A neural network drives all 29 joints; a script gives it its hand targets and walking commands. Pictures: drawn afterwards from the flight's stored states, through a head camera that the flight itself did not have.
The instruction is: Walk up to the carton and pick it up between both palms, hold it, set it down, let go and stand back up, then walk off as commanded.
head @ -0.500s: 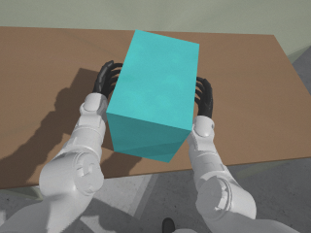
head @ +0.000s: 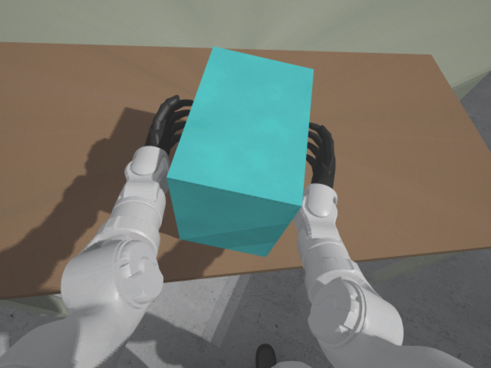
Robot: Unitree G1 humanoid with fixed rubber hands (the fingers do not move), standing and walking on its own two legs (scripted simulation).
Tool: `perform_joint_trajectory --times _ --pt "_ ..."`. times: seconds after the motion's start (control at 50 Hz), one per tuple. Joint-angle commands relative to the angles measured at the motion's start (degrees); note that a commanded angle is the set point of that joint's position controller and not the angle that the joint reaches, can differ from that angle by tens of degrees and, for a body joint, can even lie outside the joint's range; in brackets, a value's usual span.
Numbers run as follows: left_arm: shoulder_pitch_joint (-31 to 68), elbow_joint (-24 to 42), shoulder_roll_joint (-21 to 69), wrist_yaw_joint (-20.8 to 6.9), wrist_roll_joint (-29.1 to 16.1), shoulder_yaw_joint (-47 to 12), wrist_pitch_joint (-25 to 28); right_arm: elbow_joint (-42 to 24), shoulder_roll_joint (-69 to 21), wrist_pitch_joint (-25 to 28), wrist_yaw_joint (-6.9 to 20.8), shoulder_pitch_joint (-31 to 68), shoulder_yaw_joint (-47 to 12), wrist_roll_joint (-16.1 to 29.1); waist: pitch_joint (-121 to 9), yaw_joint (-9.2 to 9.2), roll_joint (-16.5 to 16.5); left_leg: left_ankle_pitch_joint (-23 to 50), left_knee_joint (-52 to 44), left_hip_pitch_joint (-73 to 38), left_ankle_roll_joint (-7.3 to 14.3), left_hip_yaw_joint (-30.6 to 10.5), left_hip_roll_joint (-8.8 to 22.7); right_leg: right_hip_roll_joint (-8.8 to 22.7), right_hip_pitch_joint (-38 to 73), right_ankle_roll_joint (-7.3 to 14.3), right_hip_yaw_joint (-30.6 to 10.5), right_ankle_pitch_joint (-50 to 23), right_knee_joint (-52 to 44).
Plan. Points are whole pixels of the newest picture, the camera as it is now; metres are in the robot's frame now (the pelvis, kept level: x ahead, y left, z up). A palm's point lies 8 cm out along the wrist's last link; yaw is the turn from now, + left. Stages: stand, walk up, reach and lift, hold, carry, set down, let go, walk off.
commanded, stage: set down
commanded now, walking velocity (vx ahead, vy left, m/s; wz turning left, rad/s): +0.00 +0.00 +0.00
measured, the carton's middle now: (241, 160) +0.45 -0.04 -0.01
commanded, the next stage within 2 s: none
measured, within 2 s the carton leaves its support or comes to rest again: neither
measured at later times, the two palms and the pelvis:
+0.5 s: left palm (161, 140) +0.47 +0.10 +0.04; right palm (318, 190) +0.37 -0.15 +0.02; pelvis -0.01 -0.01 -0.01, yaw +0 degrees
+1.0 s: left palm (150, 103) +0.46 +0.10 +0.13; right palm (335, 166) +0.36 -0.15 +0.10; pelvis -0.05 -0.01 -0.01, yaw +0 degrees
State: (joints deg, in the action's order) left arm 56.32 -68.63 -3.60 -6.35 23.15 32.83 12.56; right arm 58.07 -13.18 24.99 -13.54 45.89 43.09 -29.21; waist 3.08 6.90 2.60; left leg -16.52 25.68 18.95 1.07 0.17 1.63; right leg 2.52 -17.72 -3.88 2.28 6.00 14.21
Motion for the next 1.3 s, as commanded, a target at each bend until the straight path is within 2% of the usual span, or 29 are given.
perform_joint_trajectory --times 0.0,0.1,0.16,0.22,0.28,0.34,0.46,0.56,0.64,0.76,0.86,0.96,1.14,1.28 --pt "21.6 -3.5 1.1 0.9 1.6 -9.1 -0.4 14.8 -6.9 -0.7 2.2 16.7 -7.4 -2.4 -32.0 1.77 -7.4 34.8 0.0 -0.8 -3.7 5.1 -1.5 -4.8 10.9 1.7 5.2 -22.0 6.1" --pt "25.5 -5.0 -8.6 5.2 -8.2 -15.4 0.3 15.1 2.8 1.2 -1.2 20.1 -14.1 8.4 -41.9 1.02 -8.3 39.5 4.0 2.2 -4.6 5.1 -1.7 -5.7 9.8 1.1 3.1 -29.8 9.4" --pt "28.5 -7.4 -11.0 6.2 -13.4 -18.4 1.6 13.7 4.9 2.5 -2.4 22.3 -19.2 13.5 -49.2 0.81 -7.9 40.8 6.4 7.0 -4.7 5.1 -2.4 -5.3 13.4 1.0 1.8 -37.6 12.6" --pt "30.8 -8.8 -12.3 6.3 -16.5 -20.7 3.3 14.1 6.2 3.1 -3.3 22.3 -23.2 17.5 -52.9 1.79 -8.2 41.0 7.3 10.3 -5.0 4.7 -2.8 -4.6 16.5 1.5 1.0 -42.9 14.6" --pt "32.7 -9.9 -13.2 6.0 -18.8 -22.9 4.2 14.7 7.6 2.7 -4.1 22.5 -24.4 20.0 -54.2 3.54 -8.8 40.2 7.6 10.5 -4.9 4.2 -3.0 -4.4 15.4 1.9 1.0 -42.6 14.8" --pt "34.5 -10.9 -14.2 5.9 -20.7 -24.7 4.3 14.0 9.2 2.0 -4.6 24.0 -24.5 21.2 -55.1 4.6 -9.8 40.3 7.9 8.6 -4.9 3.9 -2.9 -4.3 12.3 2.2 1.4 -39.8 14.2" --pt "37.9 -10.9 -16.4 6.4 -24.2 -27.4 3.1 10.5 12.6 0.0 -4.7 28.0 -25.2 23.3 -57.5 4.64 -12.4 43.0 9.4 3.3 -5.6 3.3 -2.4 -4.7 6.8 2.9 2.5 -35.1 13.3" --pt "40.7 -10.6 -18.4 6.4 -26.5 -29.0 0.7 7.7 15.0 -3.3 -5.2 31.1 -25.9 25.0 -57.1 5.07 -12.5 40.4 9.1 2.4 -5.6 3.2 -2.6 -4.6 6.9 2.9 2.9 -33.3 12.9" --pt "42.2 -12.7 -20.3 5.9 -27.9 -29.6 -2.0 5.4 15.6 -7.3 -5.8 33.9 -26.0 26.6 -53.7 5.07 -10.9 33.0 7.4 4.4 -4.8 3.5 -3.1 -4.1 9.4 3.0 2.7 -30.6 12.4" --pt "44.6 -17.8 -22.9 4.9 -31.4 -32.0 -5.5 1.7 15.4 -15.3 -6.4 38.1 -25.9 29.2 -47.4 5.65 -7.9 16.3 2.9 9.6 -3.0 4.1 -3.6 -2.9 14.9 3.5 1.9 -22.9 11.1" --pt "48.3 -18.0 -23.3 4.8 -36.0 -35.9 -7.0 -2.8 16.0 -20.3 -6.6 43.0 -25.2 29.8 -47.8 6.96 -8.1 11.3 2.1 8.1 -2.8 3.7 -3.1 -3.0 13.1 4.1 2.7 -17.1 10.6" --pt "50.2 -16.3 -24.1 5.1 -38.1 -37.7 -7.8 -5.2 16.3 -23.1 -6.9 45.1 -24.8 29.8 -50.3 7.22 -9.3 12.0 2.4 6.5 -3.3 3.3 -2.8 -3.3 12.8 4.5 3.3 -17.9 10.9" --pt "49.9 -13.2 -25.8 5.2 -35.3 -35.8 -10.1 -5.0 16.0 -24.5 -7.9 44.2 -27.1 31.3 -53.7 5.91 -11.0 19.6 3.0 3.0 -4.5 3.5 -3.3 -3.5 17.3 4.3 2.5 -26.8 10.8" --pt "47.8 -10.6 -24.7 4.9 -34.6 -35.9 -11.2 -6.7 15.4 -23.9 -8.6 42.0 -28.3 33.0 -54.7 5.68 -12.0 24.1 3.7 -0.8 -5.4 3.6 -3.2 -4.1 17.9 4.1 2.5 -30.2 10.1"
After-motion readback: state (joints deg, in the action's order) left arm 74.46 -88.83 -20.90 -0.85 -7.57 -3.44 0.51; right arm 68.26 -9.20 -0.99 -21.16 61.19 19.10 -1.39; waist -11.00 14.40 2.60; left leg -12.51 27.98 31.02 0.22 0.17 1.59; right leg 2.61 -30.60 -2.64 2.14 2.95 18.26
